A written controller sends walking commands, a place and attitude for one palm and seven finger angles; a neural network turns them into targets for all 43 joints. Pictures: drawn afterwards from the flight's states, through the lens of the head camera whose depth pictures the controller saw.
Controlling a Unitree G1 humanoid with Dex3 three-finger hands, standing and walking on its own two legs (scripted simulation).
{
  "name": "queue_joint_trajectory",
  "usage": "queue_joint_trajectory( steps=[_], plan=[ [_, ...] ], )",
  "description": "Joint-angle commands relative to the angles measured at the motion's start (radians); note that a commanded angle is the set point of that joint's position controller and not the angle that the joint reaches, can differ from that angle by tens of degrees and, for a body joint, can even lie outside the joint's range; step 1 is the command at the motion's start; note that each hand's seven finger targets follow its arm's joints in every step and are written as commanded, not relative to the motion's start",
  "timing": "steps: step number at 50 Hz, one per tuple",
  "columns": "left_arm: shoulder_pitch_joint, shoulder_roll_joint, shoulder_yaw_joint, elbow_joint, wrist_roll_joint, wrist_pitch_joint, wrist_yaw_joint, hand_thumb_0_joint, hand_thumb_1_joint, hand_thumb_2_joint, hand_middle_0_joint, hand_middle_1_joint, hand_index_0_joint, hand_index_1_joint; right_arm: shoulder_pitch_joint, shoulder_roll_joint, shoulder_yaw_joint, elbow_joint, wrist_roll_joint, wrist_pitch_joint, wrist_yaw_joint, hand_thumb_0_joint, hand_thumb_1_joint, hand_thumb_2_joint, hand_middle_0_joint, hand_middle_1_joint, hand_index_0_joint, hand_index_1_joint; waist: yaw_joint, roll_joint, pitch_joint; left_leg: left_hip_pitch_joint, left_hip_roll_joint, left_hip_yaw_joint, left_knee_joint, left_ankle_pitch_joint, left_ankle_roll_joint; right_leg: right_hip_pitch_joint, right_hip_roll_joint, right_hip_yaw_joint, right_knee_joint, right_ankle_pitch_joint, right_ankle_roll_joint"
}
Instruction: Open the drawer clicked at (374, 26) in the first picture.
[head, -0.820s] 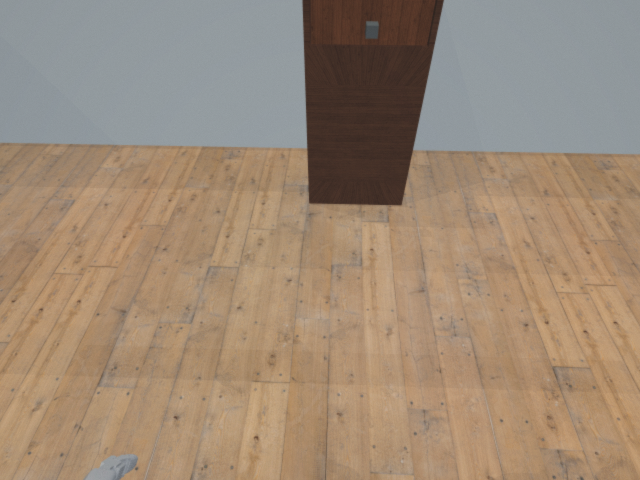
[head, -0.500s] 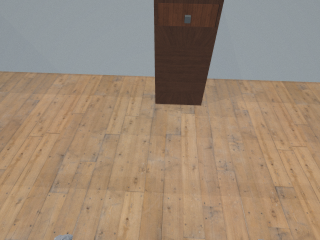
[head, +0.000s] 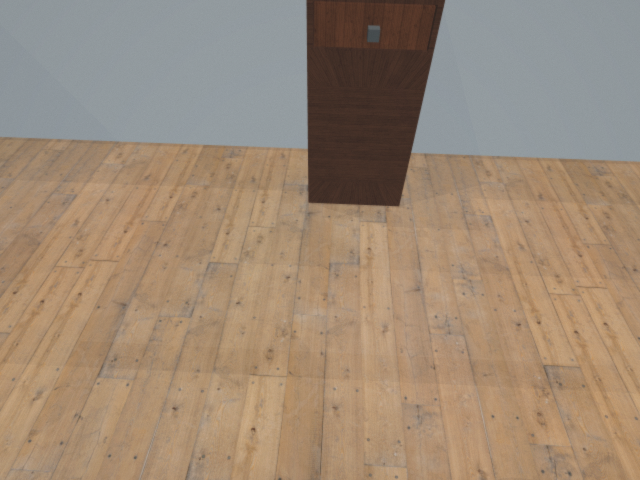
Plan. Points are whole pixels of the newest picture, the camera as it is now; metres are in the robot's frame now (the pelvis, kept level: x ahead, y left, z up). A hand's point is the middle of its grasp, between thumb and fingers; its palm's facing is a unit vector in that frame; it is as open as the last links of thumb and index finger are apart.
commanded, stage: stand and wait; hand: left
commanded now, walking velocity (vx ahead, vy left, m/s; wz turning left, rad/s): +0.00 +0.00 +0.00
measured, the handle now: (373, 31) +1.40 -0.09 +0.02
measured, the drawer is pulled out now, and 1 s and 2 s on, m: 0.00 0.00 0.00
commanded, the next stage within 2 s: look at it before walking up in 0.02 s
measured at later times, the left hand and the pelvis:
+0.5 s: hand out of the picture +0.08 +0.25 -0.15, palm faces -0.03 -0.94 -0.34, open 7.4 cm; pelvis +0.00 +0.01 +0.00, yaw +0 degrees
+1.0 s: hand out of the picture +0.06 +0.20 -0.17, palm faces -0.12 -0.96 -0.25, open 7.4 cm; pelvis +0.04 -0.01 -0.01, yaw -8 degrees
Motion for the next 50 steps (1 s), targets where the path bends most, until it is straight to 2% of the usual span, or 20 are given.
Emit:
queue_joint_trajectory(
  steps=[1, 6, 10, 19, 27, 36, 38, 39, 40, 42, 43, 44, 45, 46, 47, 49, 50],
  plan=[
    [-0.047, 0.206, 0.043, -0.06, -0.004, -0.025, 0.014, 0.0, 0.9, 0.9, -0.2, -0.3, -0.2, -0.3, -0.058, -0.202, -0.04, -0.061, -0.001, -0.025, -0.012, 0.0, -0.9, -0.9, 0.2, 0.3, 0.2, 0.3, 0.003, -0.006, -0.043, -0.016, 0.104, -0.099, -0.072, 0.051, 0.042, -0.017, -0.113, 0.122, -0.098, -0.013, -0.03],
    [-0.049, 0.203, 0.043, -0.058, -0.004, -0.026, 0.014, 0.0, 0.9, 0.9, -0.2, -0.3, -0.2, -0.3, -0.058, -0.202, -0.04, -0.058, 0.0, -0.027, -0.012, 0.0, -0.9, -0.9, 0.2, 0.3, 0.2, 0.3, 0.002, -0.008, -0.049, -0.011, 0.109, -0.1, -0.074, 0.073, 0.041, -0.008, -0.113, 0.112, -0.092, 0.021, -0.027],
    [-0.046, 0.202, 0.042, -0.056, -0.003, -0.024, 0.014, 0.0, 0.9, 0.9, -0.2, -0.3, -0.2, -0.3, -0.06, -0.205, -0.04, -0.056, 0.0, -0.028, -0.012, 0.0, -0.9, -0.9, 0.2, 0.3, 0.2, 0.3, 0.004, 0.014, -0.048, -0.011, 0.111, -0.104, -0.083, 0.073, 0.043, -0.006, -0.11, 0.109, -0.087, 0.025, -0.025],
    [-0.042, 0.201, 0.043, -0.054, -0.003, -0.028, 0.016, 0.0, 0.9, 0.9, -0.2, -0.3, -0.2, -0.3, -0.063, -0.204, -0.04, -0.055, 0.003, -0.03, -0.014, 0.0, -0.9, -0.9, 0.2, 0.3, 0.2, 0.3, 0.003, -0.006, -0.08, 0.027, 0.116, -0.1, -0.072, 0.158, 0.044, 0.021, -0.116, 0.102, -0.081, 0.117, -0.025],
    [-0.047, 0.204, 0.041, -0.052, -0.002, -0.027, 0.016, 0.0, 0.9, 0.9, -0.2, -0.3, -0.2, -0.3, -0.073, -0.207, -0.039, -0.054, 0.002, -0.027, -0.013, 0.0, -0.9, -0.9, 0.2, 0.3, 0.2, 0.3, 0.003, 0.002, -0.04, 0.017, 0.111, -0.101, -0.09, 0.119, 0.041, 0.004, -0.114, 0.106, -0.098, 0.082, -0.022],
    [-0.043, 0.207, 0.041, -0.05, -0.002, -0.029, 0.015, 0.0, 0.9, 0.9, -0.2, -0.3, -0.2, -0.3, -0.077, -0.206, -0.04, -0.053, 0.002, -0.026, -0.012, 0.0, -0.9, -0.9, 0.2, 0.3, 0.2, 0.3, 0.002, -0.005, -0.056, 0.034, 0.111, -0.097, -0.088, 0.117, 0.04, 0.006, -0.117, 0.11, -0.107, 0.084, -0.022],
    [0.012, 0.104, 0.022, -0.027, -0.004, -0.011, 0.017, 0.0, 0.9, 0.9, -0.2, -0.3, -0.2, -0.3, -0.024, -0.106, -0.017, -0.031, -0.005, -0.013, -0.011, 0.0, -0.9, -0.9, 0.2, 0.3, 0.2, 0.3, -0.001, -0.008, -0.069, 0.053, 0.11, -0.059, -0.062, 0.042, 0.021, -0.016, -0.105, 0.118, -0.097, 0.008, -0.012],
    [0.035, 0.086, 0.022, -0.029, 0.0, 0.0, 0.016, 0.0, 0.9, 0.9, -0.2, -0.3, -0.2, -0.3, 0.008, -0.085, -0.016, -0.031, -0.008, -0.005, -0.01, 0.0, -0.9, -0.9, 0.2, 0.3, 0.2, 0.3, -0.002, -0.005, -0.065, 0.051, 0.111, -0.047, -0.047, -0.048, 0.02, -0.038, -0.093, 0.126, -0.081, -0.083, -0.015],
    [0.043, 0.089, 0.025, -0.036, 0.002, 0.008, 0.01, 0.0, 0.9, 0.9, -0.2, -0.3, -0.2, -0.3, 0.019, -0.092, -0.02, -0.034, -0.011, -0.001, -0.01, 0.0, -0.9, -0.9, 0.2, 0.3, 0.2, 0.3, -0.002, 0.004, -0.03, 0.027, 0.114, -0.046, -0.055, -0.156, 0.024, -0.081, -0.08, 0.131, -0.071, -0.174, -0.019],
    [0.055, 0.089, 0.037, -0.059, 0.007, 0.017, -0.003, 0.0, 0.9, 0.9, -0.2, -0.3, -0.2, -0.3, 0.03, -0.116, -0.037, -0.05, -0.014, 0.004, -0.01, 0.0, -0.9, -0.9, 0.2, 0.3, 0.2, 0.3, -0.004, 0.038, 0.038, -0.012, 0.143, -0.077, -0.094, -0.346, 0.043, -0.166, -0.042, 0.128, -0.024, -0.284, -0.026],
    [0.064, 0.086, 0.043, -0.074, 0.009, 0.017, -0.009, 0.0, 0.9, 0.9, -0.2, -0.3, -0.2, -0.3, 0.042, -0.132, -0.045, -0.06, -0.014, 0.005, -0.011, 0.0, -0.9, -0.9, 0.2, 0.3, 0.2, 0.3, -0.004, 0.061, 0.064, -0.022, 0.169, -0.104, -0.115, -0.408, 0.06, -0.206, -0.02, 0.115, 0.024, -0.299, -0.026],
    [0.074, 0.077, 0.047, -0.088, 0.009, 0.016, -0.013, 0.0, 0.9, 0.9, -0.2, -0.3, -0.2, -0.3, 0.06, -0.152, -0.056, -0.069, -0.013, 0.004, -0.012, 0.0, -0.9, -0.9, 0.2, 0.3, 0.2, 0.3, -0.009, 0.092, 0.075, -0.01, 0.212, -0.153, -0.142, -0.464, 0.086, -0.253, 0.008, 0.083, 0.106, -0.296, -0.023],
    [0.077, 0.055, 0.05, -0.1, 0.009, 0.013, -0.018, 0.0, 0.9, 0.9, -0.2, -0.3, -0.2, -0.3, 0.077, -0.171, -0.068, -0.076, -0.011, -0.002, -0.014, 0.0, -0.9, -0.9, 0.2, 0.3, 0.2, 0.3, -0.015, 0.148, 0.085, 0.004, 0.281, -0.211, -0.185, -0.483, 0.125, -0.293, 0.033, 0.022, 0.232, -0.242, -0.014],
    [0.051, 0.036, 0.054, -0.123, 0.009, 0.009, -0.022, 0.0, 0.9, 0.9, -0.2, -0.3, -0.2, -0.3, 0.101, -0.173, -0.077, -0.08, -0.009, -0.012, -0.017, 0.0, -0.9, -0.9, 0.2, 0.3, 0.2, 0.3, -0.029, 0.172, 0.083, 0.04, 0.342, -0.245, -0.21, -0.404, 0.169, -0.345, 0.015, -0.005, 0.35, -0.252, -0.007],
    [0.026, 0.026, 0.058, -0.143, 0.01, 0.006, -0.026, 0.0, 0.9, 0.9, -0.2, -0.3, -0.2, -0.3, 0.118, -0.167, -0.08, -0.082, -0.01, -0.021, -0.017, 0.0, -0.9, -0.9, 0.2, 0.3, 0.2, 0.3, -0.036, 0.169, 0.084, 0.083, 0.366, -0.235, -0.207, -0.308, 0.193, -0.403, -0.016, 0.003, 0.403, -0.289, -0.004],
    [0.032, 0.008, 0.064, -0.16, 0.008, -0.004, -0.034, 0.0, 0.9, 0.9, -0.2, -0.3, -0.2, -0.3, 0.114, -0.143, -0.084, -0.09, -0.012, -0.03, -0.019, 0.0, -0.9, -0.9, 0.2, 0.3, 0.2, 0.3, -0.025, 0.146, 0.06, 0.104, 0.374, -0.152, -0.153, -0.156, 0.188, -0.39, -0.059, -0.002, 0.386, -0.291, -0.002],
    [0.058, -0.013, 0.067, -0.156, 0.006, -0.008, -0.036, 0.0, 0.9, 0.9, -0.2, -0.3, -0.2, -0.3, 0.096, -0.13, -0.084, -0.093, -0.015, -0.032, -0.019, 0.0, -0.9, -0.9, 0.2, 0.3, 0.2, 0.3, -0.007, 0.141, 0.053, 0.077, 0.361, -0.093, -0.113, -0.077, 0.168, -0.328, -0.065, -0.017, 0.337, -0.273, -0.002]
  ],
)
